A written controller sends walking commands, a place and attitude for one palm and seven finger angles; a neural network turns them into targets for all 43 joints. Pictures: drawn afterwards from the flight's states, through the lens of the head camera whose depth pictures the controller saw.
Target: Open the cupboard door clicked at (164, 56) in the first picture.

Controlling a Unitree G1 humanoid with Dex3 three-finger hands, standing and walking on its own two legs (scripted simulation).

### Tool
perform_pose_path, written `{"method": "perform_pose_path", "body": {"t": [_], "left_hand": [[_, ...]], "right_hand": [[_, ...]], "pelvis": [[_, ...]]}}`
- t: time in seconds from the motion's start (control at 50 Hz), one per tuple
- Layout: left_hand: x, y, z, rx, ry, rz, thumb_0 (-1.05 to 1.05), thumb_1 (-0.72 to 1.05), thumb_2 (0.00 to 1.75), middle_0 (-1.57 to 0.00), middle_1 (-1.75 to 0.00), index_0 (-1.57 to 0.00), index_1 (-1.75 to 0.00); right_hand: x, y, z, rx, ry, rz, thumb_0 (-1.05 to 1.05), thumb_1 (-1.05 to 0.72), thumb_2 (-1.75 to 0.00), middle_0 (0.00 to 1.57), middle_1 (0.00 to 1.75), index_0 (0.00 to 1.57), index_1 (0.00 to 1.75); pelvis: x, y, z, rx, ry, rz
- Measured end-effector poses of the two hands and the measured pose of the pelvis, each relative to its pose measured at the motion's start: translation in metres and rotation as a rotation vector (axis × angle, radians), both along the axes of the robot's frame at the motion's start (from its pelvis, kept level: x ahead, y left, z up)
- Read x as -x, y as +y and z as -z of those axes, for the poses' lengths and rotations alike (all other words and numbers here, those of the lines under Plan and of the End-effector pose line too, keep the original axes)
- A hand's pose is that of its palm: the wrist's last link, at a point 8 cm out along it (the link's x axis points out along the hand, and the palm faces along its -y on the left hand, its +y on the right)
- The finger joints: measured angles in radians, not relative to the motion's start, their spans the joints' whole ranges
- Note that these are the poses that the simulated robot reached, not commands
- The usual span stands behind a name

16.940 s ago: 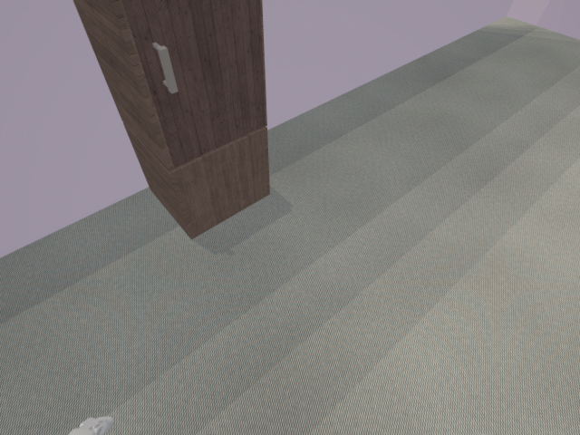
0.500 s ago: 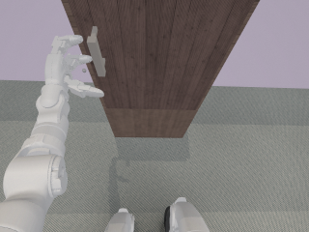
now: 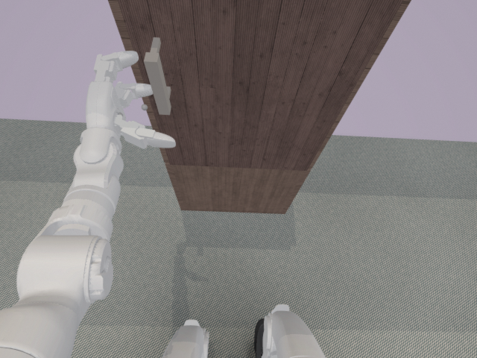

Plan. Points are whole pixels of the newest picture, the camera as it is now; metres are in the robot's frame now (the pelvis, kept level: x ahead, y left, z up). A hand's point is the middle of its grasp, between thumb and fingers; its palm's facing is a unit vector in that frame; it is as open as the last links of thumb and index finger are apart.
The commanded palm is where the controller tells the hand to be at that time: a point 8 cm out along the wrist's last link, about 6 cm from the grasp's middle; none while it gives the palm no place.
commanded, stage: slide the fingers in behind the handle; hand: left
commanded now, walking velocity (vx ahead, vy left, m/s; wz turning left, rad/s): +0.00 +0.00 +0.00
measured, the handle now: (160, 78) +0.56 +0.12 +0.07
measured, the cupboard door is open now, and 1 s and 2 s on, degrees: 0 0 0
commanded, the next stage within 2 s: move the hooked fingers beside the handle in 0.18 s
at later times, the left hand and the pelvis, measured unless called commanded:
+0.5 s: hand (143, 107) +0.50 +0.15 +0.07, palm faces +0.00 -1.00 -0.02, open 15.4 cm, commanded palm +0.49 +0.15 +0.07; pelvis +0.00 +0.01 +0.00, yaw -1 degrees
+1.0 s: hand (138, 105) +0.51 +0.15 +0.07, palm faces -0.03 -1.00 -0.03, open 15.0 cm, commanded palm +0.49 +0.18 +0.07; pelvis +0.00 +0.00 +0.00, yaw -2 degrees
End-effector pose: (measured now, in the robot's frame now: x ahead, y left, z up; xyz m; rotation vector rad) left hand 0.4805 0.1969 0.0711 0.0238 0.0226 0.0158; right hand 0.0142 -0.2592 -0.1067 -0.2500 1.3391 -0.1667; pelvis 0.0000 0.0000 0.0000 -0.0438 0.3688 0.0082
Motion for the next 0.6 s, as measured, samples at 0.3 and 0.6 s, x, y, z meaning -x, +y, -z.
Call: {"method": "perform_pose_path", "body": {"t": [0.3,0.6], "left_hand": [[-0.001,0.0016,0.0013,0.009,-0.009,0.016,-0.01,-0.5,0.3,-0.3,-1.2,0.0,-1.15],[-0.0029,0.0055,0.0004,-0.003,-0.005,0.027,-0.01,-0.5,0.3,-0.3,-1.2,-0.03,-1.17]], "right_hand": [[0.0,0.0045,0.0003,0.003,-0.002,0.006,0.0,-0.9,-0.9,0.21,0.3,0.2,0.3],[-0.0003,0.0068,0.0,-0.002,-0.003,0.02,0.0,-0.9,-0.9,0.21,0.3,0.2,0.3]], "pelvis": [[-0.0004,0.0051,0.0009,0.002,0.005,0.005],[-0.0021,0.005,-0.0004,0.001,0.004,0.013]]}}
